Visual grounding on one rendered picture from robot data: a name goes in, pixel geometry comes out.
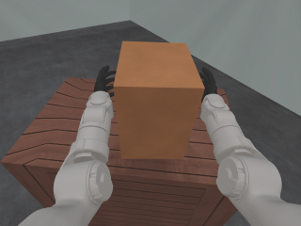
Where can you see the carton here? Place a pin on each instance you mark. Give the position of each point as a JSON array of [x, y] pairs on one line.
[[157, 91]]

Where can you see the robot right forearm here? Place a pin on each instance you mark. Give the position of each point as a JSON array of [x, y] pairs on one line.
[[224, 131]]

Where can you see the robot left forearm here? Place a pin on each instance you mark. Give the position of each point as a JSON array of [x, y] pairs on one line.
[[94, 131]]

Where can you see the robot right upper arm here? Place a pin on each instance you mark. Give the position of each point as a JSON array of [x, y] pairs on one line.
[[253, 185]]

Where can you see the robot left upper arm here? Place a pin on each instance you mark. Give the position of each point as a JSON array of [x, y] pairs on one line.
[[80, 189]]

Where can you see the pedestal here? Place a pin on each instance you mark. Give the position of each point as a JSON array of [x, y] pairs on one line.
[[146, 192]]

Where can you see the right robot hand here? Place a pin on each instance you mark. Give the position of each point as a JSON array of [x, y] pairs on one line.
[[208, 83]]

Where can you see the left robot hand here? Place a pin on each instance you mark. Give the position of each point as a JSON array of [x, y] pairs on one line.
[[101, 82]]

